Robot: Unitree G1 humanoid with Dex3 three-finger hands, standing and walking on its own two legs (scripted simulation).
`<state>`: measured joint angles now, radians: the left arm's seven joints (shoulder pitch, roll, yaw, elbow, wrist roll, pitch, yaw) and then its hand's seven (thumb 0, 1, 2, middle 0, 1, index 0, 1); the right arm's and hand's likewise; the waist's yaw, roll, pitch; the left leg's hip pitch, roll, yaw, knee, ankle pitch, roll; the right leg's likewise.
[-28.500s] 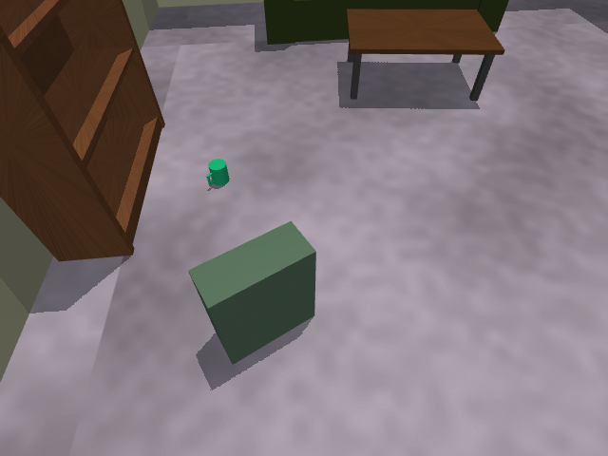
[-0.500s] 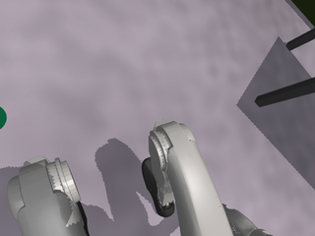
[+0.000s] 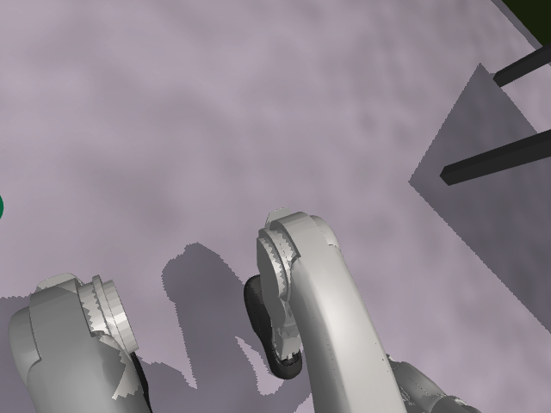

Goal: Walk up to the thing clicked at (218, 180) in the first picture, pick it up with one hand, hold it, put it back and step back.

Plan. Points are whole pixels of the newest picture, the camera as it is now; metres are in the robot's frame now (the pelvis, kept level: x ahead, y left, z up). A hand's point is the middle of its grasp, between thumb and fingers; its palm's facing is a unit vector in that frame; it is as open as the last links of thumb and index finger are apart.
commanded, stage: close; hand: left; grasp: from above
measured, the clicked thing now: out of the picture +0.44 +0.34 -0.25
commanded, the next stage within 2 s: settle in 0.56 s
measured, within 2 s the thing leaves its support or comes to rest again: leaves its support in 1.02 s
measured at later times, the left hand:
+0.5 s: hand out of the picture +0.44 +0.33 -0.20, palm faces -0.43 -0.15 -0.89, open 11.2 cm
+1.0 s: hand out of the picture +0.45 +0.33 -0.20, palm faces -0.39 -0.14 -0.91, open 11.1 cm
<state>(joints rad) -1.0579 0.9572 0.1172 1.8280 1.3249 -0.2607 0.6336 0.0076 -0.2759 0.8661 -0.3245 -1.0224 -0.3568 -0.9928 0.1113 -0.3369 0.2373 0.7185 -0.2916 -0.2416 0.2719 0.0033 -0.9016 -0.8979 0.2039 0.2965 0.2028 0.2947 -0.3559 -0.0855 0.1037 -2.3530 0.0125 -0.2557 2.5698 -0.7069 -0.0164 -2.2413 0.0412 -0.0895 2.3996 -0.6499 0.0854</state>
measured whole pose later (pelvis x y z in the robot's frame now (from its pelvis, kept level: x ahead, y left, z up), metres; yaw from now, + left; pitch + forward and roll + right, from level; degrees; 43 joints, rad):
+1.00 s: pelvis +0.00 +0.00 +0.01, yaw +0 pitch +29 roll -13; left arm -1.00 0.92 0.16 1.63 1.30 -0.23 0.56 0.00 -0.18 0.80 -0.55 -0.94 -0.45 -0.92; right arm 0.15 -0.33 0.20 0.71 -0.27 -0.21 0.26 0.00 -0.92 -0.90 0.20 0.30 0.20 0.29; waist -0.34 -0.07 0.08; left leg -2.37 0.00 -0.25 2.55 -0.71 -0.02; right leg -2.25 0.03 -0.09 2.38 -0.66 0.07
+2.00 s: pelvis -0.01 +0.00 +0.08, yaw +7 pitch +34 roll -8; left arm -0.85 0.69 0.05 1.17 1.14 -0.14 0.15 0.00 -0.19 0.75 -0.63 -0.83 -0.54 -0.81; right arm 0.22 -0.28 0.02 0.70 -0.07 0.01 0.13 0.01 -0.93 -0.91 0.21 0.30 0.20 0.30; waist -0.18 0.05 -0.12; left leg -2.19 0.01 -0.12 2.25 -0.66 0.00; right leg -2.12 -0.02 -0.01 2.16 -0.65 0.07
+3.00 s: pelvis +0.03 +0.00 +0.38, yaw +11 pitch +16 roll -2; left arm -0.33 0.44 -0.14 0.74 0.99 0.00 0.07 0.00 -0.17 0.74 -0.61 -0.83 -0.53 -0.82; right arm 0.24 -0.24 -0.02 0.71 0.04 0.00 -0.06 0.01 -0.92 -0.90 0.21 0.30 0.20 0.30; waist -0.06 0.04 -0.14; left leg -1.00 0.05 -0.02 1.21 -0.49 -0.01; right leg -0.97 -0.02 0.00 1.16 -0.46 0.05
